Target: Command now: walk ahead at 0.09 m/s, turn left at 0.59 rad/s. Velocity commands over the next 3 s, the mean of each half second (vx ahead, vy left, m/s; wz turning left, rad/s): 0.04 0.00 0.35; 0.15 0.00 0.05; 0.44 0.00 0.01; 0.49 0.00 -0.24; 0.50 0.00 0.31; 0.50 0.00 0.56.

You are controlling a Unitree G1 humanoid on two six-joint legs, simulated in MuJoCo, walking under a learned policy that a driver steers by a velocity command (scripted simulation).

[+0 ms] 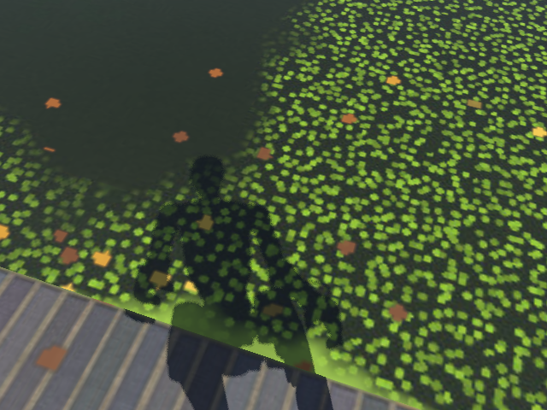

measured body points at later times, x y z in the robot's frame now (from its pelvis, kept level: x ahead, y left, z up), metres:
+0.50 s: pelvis +0.05 -0.05 +0.00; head +0.08 -0.07 +0.45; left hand +0.13 +0.22 -0.10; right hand +0.20 -0.30 -0.13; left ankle -0.02 +0.07 -0.70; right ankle +0.09 -0.14 -0.74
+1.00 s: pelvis +0.10 -0.06 -0.01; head +0.10 -0.08 +0.44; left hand +0.12 +0.23 -0.12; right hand +0.16 -0.33 -0.15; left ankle +0.00 +0.06 -0.72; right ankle +0.12 -0.14 -0.74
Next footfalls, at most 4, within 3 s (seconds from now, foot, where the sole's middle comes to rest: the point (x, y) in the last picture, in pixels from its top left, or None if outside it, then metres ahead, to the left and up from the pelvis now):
0.28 right None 0.15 -0.13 -0.78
0.60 left None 0.04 0.07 -0.78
1.44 left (220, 393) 0.47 0.09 -0.78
2.16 right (280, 263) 0.89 -0.08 -0.91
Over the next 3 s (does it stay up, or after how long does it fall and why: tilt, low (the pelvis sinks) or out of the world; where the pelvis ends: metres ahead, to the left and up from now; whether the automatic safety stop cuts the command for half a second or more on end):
stays up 1.15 0.15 -0.13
